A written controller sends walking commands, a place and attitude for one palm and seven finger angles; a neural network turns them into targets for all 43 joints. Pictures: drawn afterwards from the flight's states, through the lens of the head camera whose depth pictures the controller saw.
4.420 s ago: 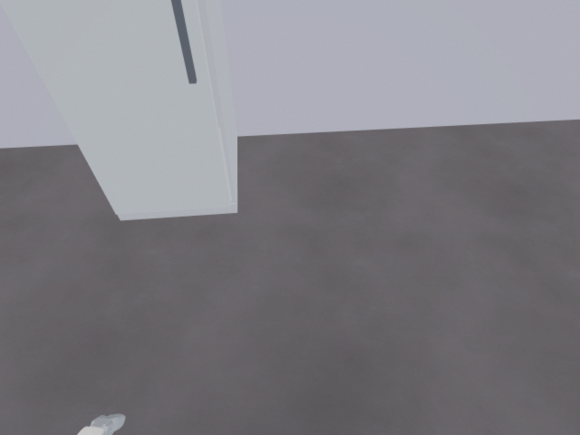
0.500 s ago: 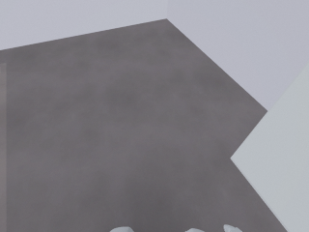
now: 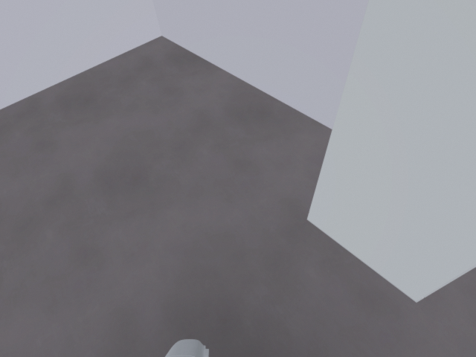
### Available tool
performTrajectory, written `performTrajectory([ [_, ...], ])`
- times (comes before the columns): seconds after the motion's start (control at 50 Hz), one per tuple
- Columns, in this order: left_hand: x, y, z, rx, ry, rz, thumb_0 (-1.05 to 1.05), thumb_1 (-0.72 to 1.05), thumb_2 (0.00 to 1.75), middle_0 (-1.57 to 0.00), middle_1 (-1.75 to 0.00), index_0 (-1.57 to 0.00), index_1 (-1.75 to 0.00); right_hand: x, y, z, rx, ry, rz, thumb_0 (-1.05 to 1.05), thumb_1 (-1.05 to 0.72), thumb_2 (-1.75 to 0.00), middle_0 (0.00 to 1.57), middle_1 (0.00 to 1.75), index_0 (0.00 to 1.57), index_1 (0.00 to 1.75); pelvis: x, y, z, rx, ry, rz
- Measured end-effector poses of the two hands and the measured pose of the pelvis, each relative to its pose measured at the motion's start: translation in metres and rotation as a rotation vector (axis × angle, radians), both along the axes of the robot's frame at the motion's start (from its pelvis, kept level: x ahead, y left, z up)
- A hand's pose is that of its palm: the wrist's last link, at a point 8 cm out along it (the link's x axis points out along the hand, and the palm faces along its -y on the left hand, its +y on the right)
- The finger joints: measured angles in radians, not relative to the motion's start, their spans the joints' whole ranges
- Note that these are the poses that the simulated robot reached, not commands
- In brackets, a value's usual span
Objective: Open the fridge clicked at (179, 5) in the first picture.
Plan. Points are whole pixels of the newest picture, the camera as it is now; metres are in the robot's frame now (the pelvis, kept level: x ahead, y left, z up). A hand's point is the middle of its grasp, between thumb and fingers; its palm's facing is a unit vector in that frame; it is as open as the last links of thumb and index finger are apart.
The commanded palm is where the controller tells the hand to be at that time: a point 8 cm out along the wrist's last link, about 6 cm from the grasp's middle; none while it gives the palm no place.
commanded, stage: turn to face it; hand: right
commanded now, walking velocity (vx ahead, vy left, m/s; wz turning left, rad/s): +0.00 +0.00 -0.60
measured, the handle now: out of the picture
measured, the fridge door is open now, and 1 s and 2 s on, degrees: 0 0 0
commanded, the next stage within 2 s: take the last steps up to it in 1.06 s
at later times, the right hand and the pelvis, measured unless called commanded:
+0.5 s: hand out of the picture +0.00 -0.13 -0.15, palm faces +0.32 +0.91 -0.27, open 7.4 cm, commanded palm none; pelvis -0.01 +0.08 +0.00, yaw -20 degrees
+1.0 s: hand out of the picture -0.09 -0.20 -0.17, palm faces +0.57 +0.78 -0.26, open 7.4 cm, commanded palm none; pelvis -0.02 +0.02 +0.00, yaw -34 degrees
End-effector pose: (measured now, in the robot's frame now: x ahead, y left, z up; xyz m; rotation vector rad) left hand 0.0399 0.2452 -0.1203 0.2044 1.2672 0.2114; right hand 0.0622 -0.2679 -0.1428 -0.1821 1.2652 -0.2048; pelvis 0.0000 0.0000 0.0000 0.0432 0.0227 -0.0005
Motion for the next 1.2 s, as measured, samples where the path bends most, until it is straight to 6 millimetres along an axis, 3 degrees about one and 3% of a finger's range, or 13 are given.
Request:
performTrajectory([
  [0.12,0.018,0.015,-0.005,-0.013,-0.006,-0.062,0.01,0.9,0.89,-0.2,-0.3,-0.21,-0.3,-0.003,0.006,0.01,-0.029,-0.043,-0.05,0.0,-0.91,-0.9,0.19,0.3,0.2,0.3,-0.003,0.014,0.0,-0.009,-0.001,-0.074],
  [0.26,0.04,0.051,-0.023,-0.039,-0.018,-0.137,0.01,0.9,0.89,-0.2,-0.3,-0.21,-0.3,-0.004,0.045,0.02,-0.049,-0.144,-0.094,0.0,-0.91,-0.9,0.2,0.3,0.2,0.3,-0.011,0.047,-0.009,-0.037,-0.002,-0.168],
  [0.36,0.064,0.071,-0.032,-0.052,-0.027,-0.206,0.01,0.9,0.89,-0.2,-0.3,-0.2,-0.3,-0.034,0.074,0.027,-0.066,-0.149,-0.15,0.0,-0.9,-0.89,0.2,0.3,0.2,0.3,-0.014,0.067,-0.011,-0.059,-0.014,-0.242],
  [0.48,0.086,0.071,-0.024,-0.058,-0.008,-0.3,0.01,0.91,0.9,-0.19,-0.3,-0.2,-0.3,-0.074,0.093,0.027,-0.046,-0.092,-0.244,0.0,-0.9,-0.89,0.2,0.3,0.21,0.3,-0.012,0.076,-0.003,-0.079,-0.017,-0.331],
  [0.6,0.111,0.046,-0.024,-0.044,0.033,-0.419,0.01,0.91,0.9,-0.19,-0.3,-0.2,-0.3,-0.122,0.098,0.016,-0.015,-0.026,-0.357,0.0,-0.9,-0.89,0.2,0.3,0.21,0.3,-0.013,0.069,-0.004,-0.08,-0.003,-0.419],
  [0.74,0.157,-0.027,-0.02,-0.026,-0.064,-0.592,0.01,0.91,0.9,-0.19,-0.3,-0.2,-0.3,-0.194,0.077,-0.013,0.026,0.084,-0.508,0.0,-0.9,-0.89,0.2,0.3,0.21,0.3,-0.021,0.039,-0.02,-0.05,0.015,-0.503],
  [0.8,0.166,-0.053,-0.011,-0.029,-0.116,-0.636,0.01,0.91,0.9,-0.19,-0.3,-0.2,-0.3,-0.212,0.065,-0.017,0.028,0.133,-0.548,0.0,-0.9,-0.89,0.2,0.3,0.21,0.3,-0.023,0.031,-0.018,-0.042,0.008,-0.517],
  [0.88,0.166,-0.072,0.0,-0.026,-0.123,-0.666,0.01,0.9,0.89,-0.2,-0.3,-0.2,-0.3,-0.21,0.049,-0.008,0.019,0.105,-0.577,0.01,-0.9,-0.89,0.2,0.3,0.2,0.3,-0.022,0.023,-0.008,-0.023,0.0,-0.55],
  [1.0,0.16,-0.081,-0.001,-0.047,-0.087,-0.678,0.01,0.9,0.89,-0.2,-0.3,-0.21,-0.3,-0.183,0.035,0.003,-0.005,0.014,-0.584,0.0,-0.91,-0.9,0.2,0.3,0.2,0.3,-0.015,0.018,-0.001,-0.028,-0.005,-0.585],
  [1.1,0.154,-0.07,-0.015,-0.068,-0.035,-0.662,0.01,0.9,0.89,-0.2,-0.3,-0.21,-0.3,-0.15,0.036,0.009,-0.025,-0.045,-0.572,0.0,-0.91,-0.9,0.2,0.3,0.2,0.3,-0.004,0.023,-0.004,-0.047,-0.006,-0.613],
  [1.2,0.154,-0.049,-0.04,-0.092,0.028,-0.635,0.01,0.9,0.89,-0.2,-0.3,-0.21,-0.3,-0.122,0.05,0.013,-0.063,-0.101,-0.557,0.0,-0.9,-0.9,0.2,0.3,0.2,0.3,0.012,0.034,-0.014,-0.065,-0.008,-0.637],
])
